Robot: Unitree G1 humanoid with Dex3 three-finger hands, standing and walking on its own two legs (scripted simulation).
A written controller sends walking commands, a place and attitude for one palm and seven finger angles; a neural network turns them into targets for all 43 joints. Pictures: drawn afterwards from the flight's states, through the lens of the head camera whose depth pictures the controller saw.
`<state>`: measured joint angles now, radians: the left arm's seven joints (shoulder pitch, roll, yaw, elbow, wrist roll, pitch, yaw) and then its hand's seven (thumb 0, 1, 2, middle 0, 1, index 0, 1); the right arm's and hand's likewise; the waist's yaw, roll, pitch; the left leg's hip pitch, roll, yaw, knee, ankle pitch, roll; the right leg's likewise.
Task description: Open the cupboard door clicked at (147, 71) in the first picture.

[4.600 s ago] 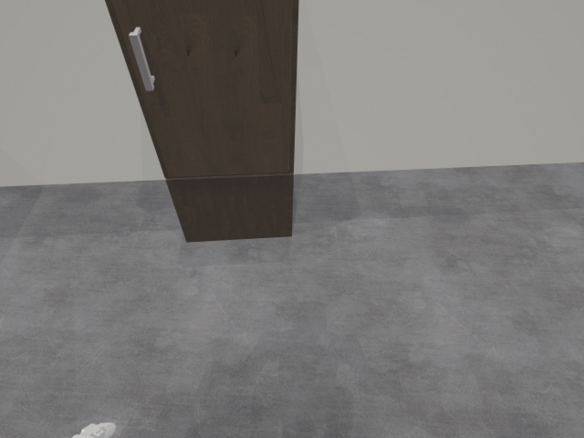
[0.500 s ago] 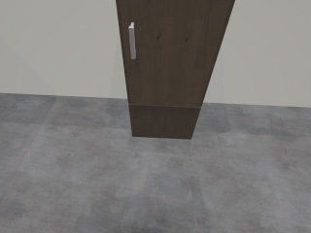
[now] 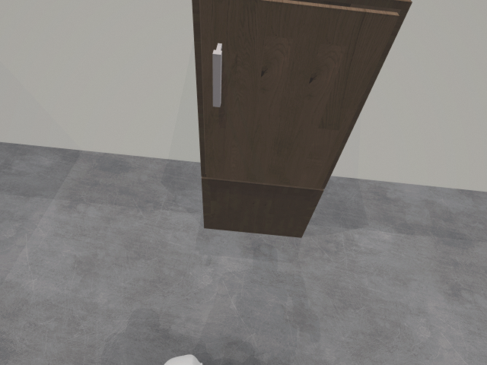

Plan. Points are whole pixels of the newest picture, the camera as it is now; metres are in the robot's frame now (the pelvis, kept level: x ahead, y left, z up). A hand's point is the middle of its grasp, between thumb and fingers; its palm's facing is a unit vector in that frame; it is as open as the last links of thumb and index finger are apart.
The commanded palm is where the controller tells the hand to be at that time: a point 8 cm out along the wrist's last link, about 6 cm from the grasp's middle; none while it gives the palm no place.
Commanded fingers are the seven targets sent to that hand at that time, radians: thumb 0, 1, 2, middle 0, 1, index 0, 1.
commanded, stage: take the last steps up to it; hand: left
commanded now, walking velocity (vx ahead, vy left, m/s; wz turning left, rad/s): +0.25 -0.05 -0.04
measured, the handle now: (218, 76) +0.73 +0.13 +0.08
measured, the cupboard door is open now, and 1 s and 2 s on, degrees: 0 0 0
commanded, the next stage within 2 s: come to a stop and stand still in 0.28 s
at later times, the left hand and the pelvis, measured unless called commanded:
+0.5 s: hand (189, 306) +0.24 +0.12 -0.15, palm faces +0.00 -0.98 -0.22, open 7.3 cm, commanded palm none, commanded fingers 0.00 0.90 0.90 -0.20 -0.30 -0.20 -0.30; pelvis +0.16 -0.05 +0.01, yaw +0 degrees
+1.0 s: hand (143, 339) +0.18 +0.20 -0.16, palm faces +0.11 -0.97 -0.21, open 7.3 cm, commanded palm none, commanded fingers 0.00 0.90 0.90 -0.20 -0.30 -0.20 -0.30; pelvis +0.15 +0.00 +0.02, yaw +2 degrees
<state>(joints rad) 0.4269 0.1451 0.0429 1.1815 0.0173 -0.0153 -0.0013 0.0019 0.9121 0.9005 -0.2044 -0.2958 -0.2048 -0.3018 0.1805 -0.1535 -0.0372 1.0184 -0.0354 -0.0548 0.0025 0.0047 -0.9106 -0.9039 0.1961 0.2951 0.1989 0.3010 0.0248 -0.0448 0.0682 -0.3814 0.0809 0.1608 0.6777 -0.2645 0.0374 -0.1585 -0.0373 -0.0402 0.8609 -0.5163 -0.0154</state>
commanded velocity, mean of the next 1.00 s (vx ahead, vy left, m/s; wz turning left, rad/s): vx -0.02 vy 0.03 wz -0.01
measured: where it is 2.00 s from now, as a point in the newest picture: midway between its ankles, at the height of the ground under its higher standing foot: outside the picture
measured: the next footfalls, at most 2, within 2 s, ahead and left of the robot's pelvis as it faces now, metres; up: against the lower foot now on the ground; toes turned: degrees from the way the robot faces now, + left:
right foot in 0.40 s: +0.24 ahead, -0.15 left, +0.00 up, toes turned -9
left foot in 0.84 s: +0.21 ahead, +0.10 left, +0.00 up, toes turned +6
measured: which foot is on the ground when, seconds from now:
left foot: down 0.00-0.40, up 0.42-0.82, down 0.84-1.00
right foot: up 0.00-0.38, down 0.40-0.86, up 0.88-1.00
